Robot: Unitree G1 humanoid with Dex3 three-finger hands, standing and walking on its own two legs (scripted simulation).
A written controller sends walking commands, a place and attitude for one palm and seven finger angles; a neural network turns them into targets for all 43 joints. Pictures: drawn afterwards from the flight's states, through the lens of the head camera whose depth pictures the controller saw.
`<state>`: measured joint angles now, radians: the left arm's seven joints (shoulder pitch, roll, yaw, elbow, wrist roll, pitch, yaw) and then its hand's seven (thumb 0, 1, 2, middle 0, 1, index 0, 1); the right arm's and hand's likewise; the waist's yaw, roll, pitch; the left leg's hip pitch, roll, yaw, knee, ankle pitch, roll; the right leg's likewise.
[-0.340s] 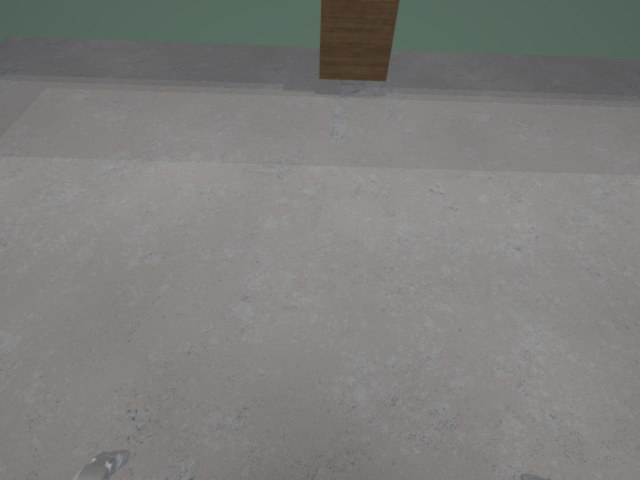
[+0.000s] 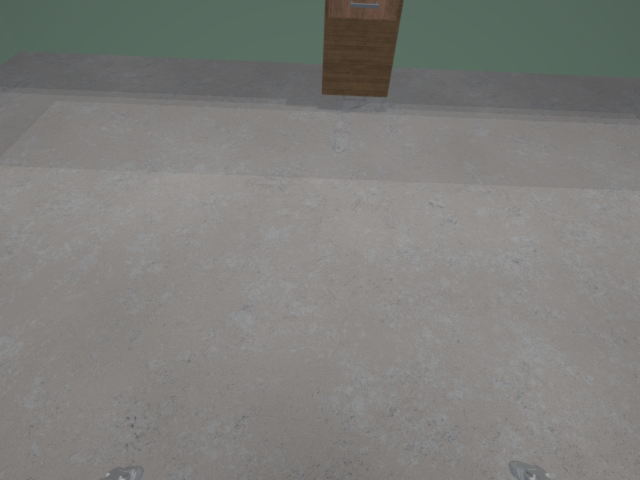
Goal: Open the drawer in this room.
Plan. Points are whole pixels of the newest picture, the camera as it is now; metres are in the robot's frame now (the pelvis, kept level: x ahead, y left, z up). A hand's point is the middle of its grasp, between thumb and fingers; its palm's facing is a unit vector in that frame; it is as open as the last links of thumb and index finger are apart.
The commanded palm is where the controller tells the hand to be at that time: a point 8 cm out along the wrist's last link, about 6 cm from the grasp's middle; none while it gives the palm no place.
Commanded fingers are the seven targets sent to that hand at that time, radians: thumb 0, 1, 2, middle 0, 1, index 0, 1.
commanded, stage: stand and wait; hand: left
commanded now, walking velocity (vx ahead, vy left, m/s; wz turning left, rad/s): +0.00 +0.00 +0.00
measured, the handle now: (364, 4) +2.48 -0.11 -0.22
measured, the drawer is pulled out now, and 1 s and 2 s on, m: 0.00 0.00 0.00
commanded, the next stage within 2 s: turn or walk to find it in 0.56 s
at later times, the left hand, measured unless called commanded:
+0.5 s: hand out of the picture +0.04 +0.23 -0.15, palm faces -0.03 -0.94 -0.33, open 7.4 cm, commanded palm none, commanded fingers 0.00 0.90 0.90 -0.20 -0.30 -0.20 -0.30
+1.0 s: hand out of the picture -0.01 +0.20 -0.19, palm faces +0.08 -0.97 -0.23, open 7.4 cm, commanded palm none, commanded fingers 0.00 0.90 0.90 -0.20 -0.30 -0.20 -0.30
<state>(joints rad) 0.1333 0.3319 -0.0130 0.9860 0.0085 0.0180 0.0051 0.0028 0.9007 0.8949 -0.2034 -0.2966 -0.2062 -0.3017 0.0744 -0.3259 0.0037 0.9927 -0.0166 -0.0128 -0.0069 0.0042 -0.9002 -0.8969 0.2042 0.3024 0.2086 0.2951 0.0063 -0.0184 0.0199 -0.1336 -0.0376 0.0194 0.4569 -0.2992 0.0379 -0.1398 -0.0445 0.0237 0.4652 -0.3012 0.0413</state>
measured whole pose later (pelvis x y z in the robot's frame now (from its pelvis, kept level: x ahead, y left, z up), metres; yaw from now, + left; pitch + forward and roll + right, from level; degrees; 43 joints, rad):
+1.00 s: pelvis -0.05 -0.01 -0.01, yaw +6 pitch +0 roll +0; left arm 0.19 0.25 0.01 0.98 0.01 0.06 0.02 0.00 0.90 0.89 -0.20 -0.30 -0.21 -0.30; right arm 0.21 -0.21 -0.01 1.00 -0.02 0.03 0.01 0.00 -0.90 -0.90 0.20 0.30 0.21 0.29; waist -0.01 -0.04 0.06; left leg -0.33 -0.07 -0.07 0.63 -0.29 0.04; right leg -0.32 -0.06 -0.05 0.70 -0.40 0.03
